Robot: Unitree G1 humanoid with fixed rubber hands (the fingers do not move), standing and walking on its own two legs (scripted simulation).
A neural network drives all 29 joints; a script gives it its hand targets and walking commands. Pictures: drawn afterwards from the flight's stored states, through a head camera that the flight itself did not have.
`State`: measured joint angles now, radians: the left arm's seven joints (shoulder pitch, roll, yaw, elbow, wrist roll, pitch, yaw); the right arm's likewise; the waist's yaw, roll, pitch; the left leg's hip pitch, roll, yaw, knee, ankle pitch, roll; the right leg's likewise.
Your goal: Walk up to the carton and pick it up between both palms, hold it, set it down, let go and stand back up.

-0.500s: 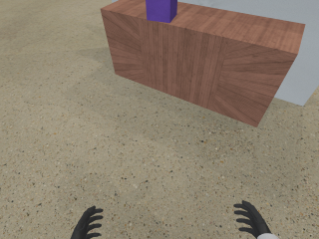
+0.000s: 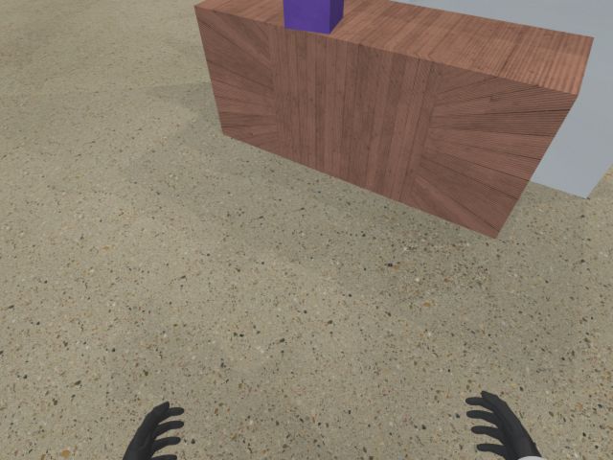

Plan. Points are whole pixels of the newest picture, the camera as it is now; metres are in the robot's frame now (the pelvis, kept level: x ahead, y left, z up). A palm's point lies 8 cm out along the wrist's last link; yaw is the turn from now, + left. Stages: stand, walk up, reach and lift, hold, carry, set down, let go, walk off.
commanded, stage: stand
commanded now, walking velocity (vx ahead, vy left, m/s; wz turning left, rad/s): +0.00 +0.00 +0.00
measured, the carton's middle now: out of the picture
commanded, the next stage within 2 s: walk up in 1.74 s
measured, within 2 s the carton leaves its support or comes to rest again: neither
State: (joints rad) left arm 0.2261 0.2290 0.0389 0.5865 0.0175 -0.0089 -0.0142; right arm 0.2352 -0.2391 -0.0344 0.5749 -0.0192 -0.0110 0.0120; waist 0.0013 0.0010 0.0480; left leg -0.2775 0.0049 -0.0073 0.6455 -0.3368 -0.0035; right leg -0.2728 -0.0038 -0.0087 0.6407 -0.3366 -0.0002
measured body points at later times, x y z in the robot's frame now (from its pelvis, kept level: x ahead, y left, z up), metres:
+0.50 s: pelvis -0.01 +0.00 +0.00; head +0.00 +0.00 +0.45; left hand +0.13 +0.25 -0.09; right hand +0.14 -0.25 -0.09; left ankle +0.01 +0.12 -0.72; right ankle +0.01 -0.12 -0.72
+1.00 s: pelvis -0.01 +0.00 +0.00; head -0.01 +0.00 +0.45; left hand +0.12 +0.25 -0.09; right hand +0.13 -0.25 -0.09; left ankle +0.01 +0.12 -0.72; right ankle +0.01 -0.12 -0.72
